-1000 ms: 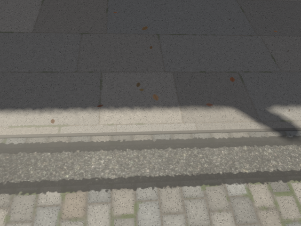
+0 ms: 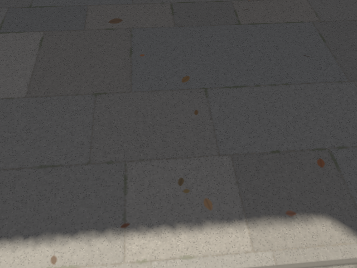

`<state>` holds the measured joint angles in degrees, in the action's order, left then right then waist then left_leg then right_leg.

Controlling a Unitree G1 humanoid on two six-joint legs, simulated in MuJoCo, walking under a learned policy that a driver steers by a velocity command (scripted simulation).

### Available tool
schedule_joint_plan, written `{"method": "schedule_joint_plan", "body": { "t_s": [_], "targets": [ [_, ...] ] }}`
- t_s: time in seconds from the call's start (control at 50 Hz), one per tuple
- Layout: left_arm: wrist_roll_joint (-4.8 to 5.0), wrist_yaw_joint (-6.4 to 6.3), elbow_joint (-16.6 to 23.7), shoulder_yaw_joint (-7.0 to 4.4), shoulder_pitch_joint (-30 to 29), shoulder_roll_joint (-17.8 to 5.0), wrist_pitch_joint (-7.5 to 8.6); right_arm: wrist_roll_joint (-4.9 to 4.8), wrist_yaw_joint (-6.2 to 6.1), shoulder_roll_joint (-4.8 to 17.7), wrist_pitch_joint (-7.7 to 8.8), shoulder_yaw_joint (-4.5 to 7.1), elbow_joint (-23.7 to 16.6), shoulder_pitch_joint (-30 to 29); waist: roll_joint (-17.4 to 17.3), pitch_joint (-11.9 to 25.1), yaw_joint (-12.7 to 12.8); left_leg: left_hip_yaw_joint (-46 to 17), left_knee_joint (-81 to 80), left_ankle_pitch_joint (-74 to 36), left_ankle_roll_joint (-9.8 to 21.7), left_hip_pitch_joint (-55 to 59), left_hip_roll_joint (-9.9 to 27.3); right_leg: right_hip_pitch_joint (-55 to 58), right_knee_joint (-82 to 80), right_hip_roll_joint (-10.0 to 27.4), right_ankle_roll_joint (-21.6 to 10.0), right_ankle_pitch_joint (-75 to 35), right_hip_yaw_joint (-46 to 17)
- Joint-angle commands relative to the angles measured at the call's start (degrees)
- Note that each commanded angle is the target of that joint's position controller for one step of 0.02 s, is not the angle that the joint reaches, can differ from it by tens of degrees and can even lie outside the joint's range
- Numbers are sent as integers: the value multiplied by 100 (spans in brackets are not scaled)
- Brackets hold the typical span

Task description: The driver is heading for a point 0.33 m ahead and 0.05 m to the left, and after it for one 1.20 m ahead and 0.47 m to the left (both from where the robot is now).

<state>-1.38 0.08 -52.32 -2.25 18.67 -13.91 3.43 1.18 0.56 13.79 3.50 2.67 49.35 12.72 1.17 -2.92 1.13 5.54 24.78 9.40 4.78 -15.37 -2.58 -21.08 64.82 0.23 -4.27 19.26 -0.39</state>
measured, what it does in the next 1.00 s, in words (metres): walks ahead, turning left: right foot, then left foot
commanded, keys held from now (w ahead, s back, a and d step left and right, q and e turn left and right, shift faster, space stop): w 0.20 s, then w+q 0.80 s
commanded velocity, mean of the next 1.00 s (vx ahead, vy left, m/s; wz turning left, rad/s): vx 0.50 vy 0.00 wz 0.34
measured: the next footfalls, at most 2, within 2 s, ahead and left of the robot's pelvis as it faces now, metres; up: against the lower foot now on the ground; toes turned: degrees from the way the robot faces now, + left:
right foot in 0.38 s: +0.35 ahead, -0.13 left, +0.00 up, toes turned +0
left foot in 0.92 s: +0.57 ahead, +0.11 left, +0.00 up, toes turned +27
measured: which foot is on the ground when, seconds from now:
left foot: down 0.00-0.40, up 0.42-0.90, down 0.92-1.00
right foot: up 0.00-0.36, down 0.38-0.94, up 0.96-1.00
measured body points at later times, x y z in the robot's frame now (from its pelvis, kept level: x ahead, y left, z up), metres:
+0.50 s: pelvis +0.25 -0.05 +0.00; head +0.28 -0.07 +0.45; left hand +0.37 +0.21 -0.11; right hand +0.27 -0.31 -0.15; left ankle +0.14 +0.07 -0.66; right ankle +0.31 -0.13 -0.74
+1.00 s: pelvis +0.49 +0.02 -0.02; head +0.52 +0.04 +0.43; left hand +0.39 +0.26 -0.16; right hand +0.74 -0.14 -0.14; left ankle +0.54 +0.09 -0.74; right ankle +0.37 -0.14 -0.65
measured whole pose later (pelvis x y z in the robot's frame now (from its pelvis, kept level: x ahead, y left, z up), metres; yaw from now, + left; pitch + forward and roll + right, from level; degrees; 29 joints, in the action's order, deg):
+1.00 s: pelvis +0.49 +0.02 -0.02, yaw +24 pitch +0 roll +0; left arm -0.9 -0.5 -54.1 -3.1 20.3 -12.5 3.2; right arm 1.8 1.7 14.0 0.8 4.0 47.1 5.2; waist 0.2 -4.4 1.5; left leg 6.5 35.2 12.7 8.8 -23.2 -4.8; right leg -11.6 65.5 5.0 0.4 24.7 7.7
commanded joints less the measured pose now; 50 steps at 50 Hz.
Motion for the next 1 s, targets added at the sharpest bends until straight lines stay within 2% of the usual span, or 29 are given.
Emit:
{"method": "schedule_joint_plan", "body": {
  "t_s": [0.02, 0.06, 0.12, 0.18, 0.26, 0.32, 0.34, 0.36, 0.38, 0.4, 0.42, 0.44, 0.46, 0.48, 0.5, 0.54, 0.6, 0.66, 0.72, 0.78, 0.82, 0.86, 0.88, 0.9, 0.92, 0.94, 0.96, 0.98, 1.0],
  "targets": [
    [-84, 94, 163, -64, 441, -256, -90, -49, 10, 441, 165, 91, 20, 467, -492, 234, 74, -1600, -1512, -1143, 774, 625, 1533, -713, -66, 373, 97, -292, -135],
    [-93, 141, 275, -56, 55, -226, -133, -62, 12, 574, 203, 132, 155, 651, -496, 75, 55, -1389, -1750, -966, 816, 597, 1476, -1070, -381, 506, 181, -643, -34],
    [-68, 165, 518, -35, -766, -239, -138, -63, 17, 544, 196, 118, 316, 918, -458, -167, -104, -1147, -1952, -882, 775, 746, 1336, -1530, -1247, 643, 314, -1276, 95],
    [-30, 180, 680, 28, -1387, -140, -112, -64, 15, 586, 203, 121, 453, 1174, -473, -201, -271, -905, -1921, -1161, 683, 893, 1255, -1367, -2199, 558, 352, -1757, 261],
    [-17, 155, 874, 31, -1974, -205, -79, -37, -30, 630, 170, 119, 641, 1540, -496, -256, -440, -1046, -1603, -1578, 671, 1328, 1395, -1204, -2891, 390, 316, -1755, 319],
    [-8, 117, 908, -16, -1847, -334, 4, 6, -84, 785, 130, 165, 653, 1396, -552, -182, -273, -1268, -1125, -2085, 593, 1531, 1541, -725, -3270, 247, 193, -1192, 263],
    [-13, 89, 815, -55, -1497, -400, 49, 8, -93, 832, 121, 182, 640, 1281, -559, -50, -95, -1292, -775, -2426, 520, 1476, 1514, -207, -3469, 131, 137, -996, 285],
    [-46, 42, 577, -119, -769, -494, 120, -19, -85, 818, 111, 179, 636, 1174, -364, 290, 248, -1117, 67, -2759, 409, 1281, 1270, 775, -3908, 11, 37, -1093, 340],
    [-164, -38, 316, -238, 216, -842, 209, -57, -69, 631, 123, 129, 552, 1155, 43, 969, 584, -863, 1402, -2046, 276, 560, 888, 2191, -4038, 563, -174, -872, -230],
    [-283, -97, 314, -403, 847, -1519, 215, -253, -52, -14, 124, -12, 316, 1594, 1208, 1864, 557, -301, 3418, 621, -15, -1273, 72, 3957, -4372, 2300, -685, -122, -2463],
    [-135, -85, 344, -400, 641, -1401, 109, -144, -96, 421, 60, 112, 363, 1602, 1113, 1924, 471, -676, 4267, 2109, 47, -1947, -52, 3604, -4994, 2618, -893, 241, -3608],
    [-69, -71, 435, -276, 80, -939, 76, -75, -90, 576, 4, 185, 370, 1278, 500, 1076, 230, -913, 4483, 1680, 113, -2117, 330, 2838, -5083, 2350, -738, 664, -2791],
    [-31, -50, 496, -190, -349, -581, 99, -67, -33, 461, -4, 174, 344, 1040, 294, 530, 98, -897, 4325, 1212, 91, -2046, 548, 2117, -5289, 2075, -600, 375, -2056],
    [-22, -53, 493, -144, -519, -403, 133, -47, 7, 357, -47, 180, 346, 952, 373, 285, -21, -861, 4120, 959, 61, -1872, 681, 1687, -5458, 1821, -418, -77, -1451],
    [11, -80, 435, -116, -537, -304, 171, 32, 50, 308, -126, 191, 346, 961, 488, 140, -140, -830, 4010, 820, -4, -1727, 765, 1390, -5557, 1635, -301, -478, -990],
    [38, -92, 334, -123, -361, -297, 277, 67, 122, 177, -251, 184, 314, 907, 418, 158, -222, -752, 4063, 526, -87, -1675, 778, 1285, -5640, 1539, -292, -1174, -491],
    [64, -98, 187, -158, -90, -366, 362, 70, 185, 143, -333, 187, 119, 409, 308, 41, -238, -690, 3884, -33, -175, -2197, 862, 1459, -5735, 1505, -343, -1744, 77],
    [35, -102, 59, -149, 143, -325, 352, 63, 239, 121, -343, 155, -111, -195, 279, -139, -157, -575, 3204, -575, -240, -2498, 862, 1586, -5765, 1418, -364, -2052, 530],
    [31, -118, -14, -161, 269, -411, 342, 69, 300, 44, -323, 75, -338, -809, 273, -257, -45, -280, 2176, -991, -212, -2260, 778, 1685, -5723, 1382, -328, -2437, 938],
    [20, -155, -146, -194, 576, -531, 299, 92, 342, 66, -317, 34, -558, -1299, 244, -352, 95, 18, 1566, -846, -40, -2165, 702, 2164, -5596, 1547, -319, -2911, 1174],
    [8, -184, -217, -211, 692, -586, 228, 110, 348, 118, -309, 43, -647, -1421, 257, -351, 99, 171, 1308, -474, 126, -2055, 579, 2546, -5308, 1616, -283, -3591, 1343],
    [-5, -214, -236, -244, 659, -730, 153, 120, 312, 194, -314, 84, -631, -1244, 387, -158, -37, 402, 1167, 95, 344, -1554, 250, 2785, -4646, 1628, -225, -5266, 1551],
    [-8, -221, -242, -273, 639, -832, 100, 125, 282, 265, -309, 124, -560, -943, 455, 40, -177, 485, 1119, 423, 471, -1166, 41, 2858, -4068, 1635, -213, -6025, 1615],
    [-7, -213, -230, -297, 625, -918, 36, 120, 246, 367, -279, 190, -419, -434, 453, 354, -374, 505, 959, 627, 612, -609, -177, 2829, -3206, 1629, -209, -6271, 1639],
    [19, -186, -177, -302, 552, -953, -11, 158, 178, 527, -218, 291, -159, 393, 246, 815, -751, 377, 458, 412, 792, 529, -318, 2322, -1927, 1550, -81, -5627, 1728],
    [21, -163, 7, -246, 532, -747, -6, 221, 87, 1077, -189, 473, 6, 1138, -334, 1384, -1029, -1078, 192, 1040, 1121, 1958, 714, 982, -191, 1362, 118, -3435, 1702],
    [93, -36, 498, -190, 417, -300, 61, 86, 56, 1647, -256, 598, -155, 826, -1671, 1698, -615, -4409, -627, 1042, 2025, 3397, 2179, -1619, 1891, -78, 517, 1157, 1126],
    [29, -13, 669, -247, -369, -736, 144, -4, 19, 1561, -339, 569, -172, 943, -487, 1427, -859, -4291, -981, 504, 1917, 3178, 2176, -2274, 1961, 132, 463, 797, 46],
    [113, 13, 741, -202, -547, -593, 223, -33, -35, 1314, -331, 500, -124, 659, -281, 792, -659, -3478, -976, -28, 1761, 2543, 2078, -2339, 1616, 413, 398, 233, -57]
  ]
}}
